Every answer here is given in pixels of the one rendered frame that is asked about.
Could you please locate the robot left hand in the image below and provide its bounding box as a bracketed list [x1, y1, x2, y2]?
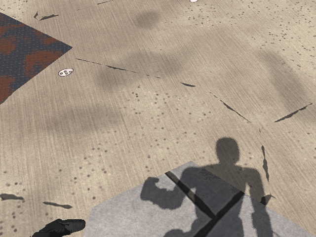
[30, 218, 86, 237]

